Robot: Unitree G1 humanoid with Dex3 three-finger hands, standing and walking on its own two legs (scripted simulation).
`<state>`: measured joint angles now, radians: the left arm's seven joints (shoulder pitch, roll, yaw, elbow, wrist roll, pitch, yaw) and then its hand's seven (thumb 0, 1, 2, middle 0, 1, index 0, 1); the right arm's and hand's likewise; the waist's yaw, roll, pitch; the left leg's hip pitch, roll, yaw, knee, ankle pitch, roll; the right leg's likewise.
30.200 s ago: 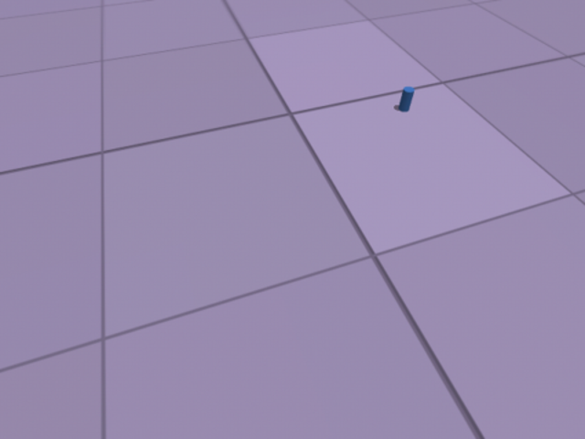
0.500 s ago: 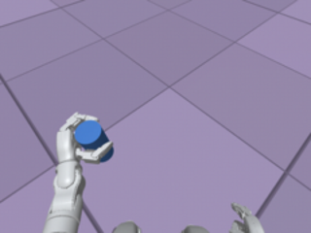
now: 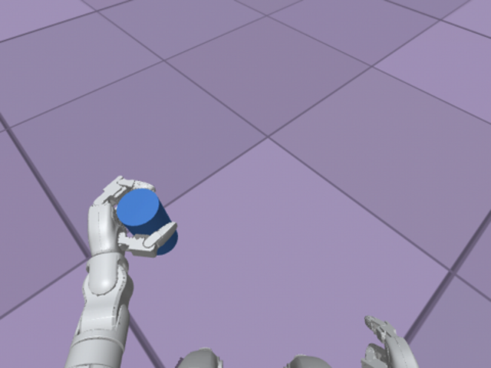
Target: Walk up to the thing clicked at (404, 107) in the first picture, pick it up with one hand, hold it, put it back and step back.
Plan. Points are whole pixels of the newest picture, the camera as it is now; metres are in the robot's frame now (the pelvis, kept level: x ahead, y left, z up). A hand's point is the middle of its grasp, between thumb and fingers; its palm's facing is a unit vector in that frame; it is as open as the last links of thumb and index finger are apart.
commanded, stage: hold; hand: left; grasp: from above
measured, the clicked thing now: (150, 224) +0.33 +0.18 +0.02
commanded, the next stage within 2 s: crouch in 0.18 s
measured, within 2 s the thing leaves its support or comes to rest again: neither
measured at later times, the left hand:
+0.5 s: hand (145, 224) +0.32 +0.19 +0.03, palm faces +0.25 -0.97 +0.00, open 9.3 cm
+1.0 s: hand (160, 257) +0.37 +0.22 -0.21, palm faces +0.31 -0.95 -0.02, open 9.3 cm
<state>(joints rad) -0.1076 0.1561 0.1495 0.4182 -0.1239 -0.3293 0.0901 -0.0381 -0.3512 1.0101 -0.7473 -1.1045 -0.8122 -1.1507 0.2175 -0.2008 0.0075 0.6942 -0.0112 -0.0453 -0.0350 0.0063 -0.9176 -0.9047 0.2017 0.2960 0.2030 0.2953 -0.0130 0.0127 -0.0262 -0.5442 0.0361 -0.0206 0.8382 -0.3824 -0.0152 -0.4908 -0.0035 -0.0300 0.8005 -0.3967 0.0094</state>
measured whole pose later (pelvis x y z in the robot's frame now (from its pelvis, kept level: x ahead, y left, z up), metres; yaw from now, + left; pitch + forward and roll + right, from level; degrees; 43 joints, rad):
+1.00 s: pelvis -0.04 +0.00 -0.18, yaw -3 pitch +30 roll -4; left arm -0.43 0.27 0.37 0.91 -0.13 -0.75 0.02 -0.04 -0.35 1.01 -0.76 -1.08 -0.83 -1.12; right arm 0.13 -0.24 -0.01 0.73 -0.08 -0.05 0.05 0.00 -0.90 -0.91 0.20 0.30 0.20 0.29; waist -0.07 0.00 -0.19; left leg -1.58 0.05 -0.07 1.68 -0.64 -0.02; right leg -1.52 0.01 -0.05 1.64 -0.66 0.01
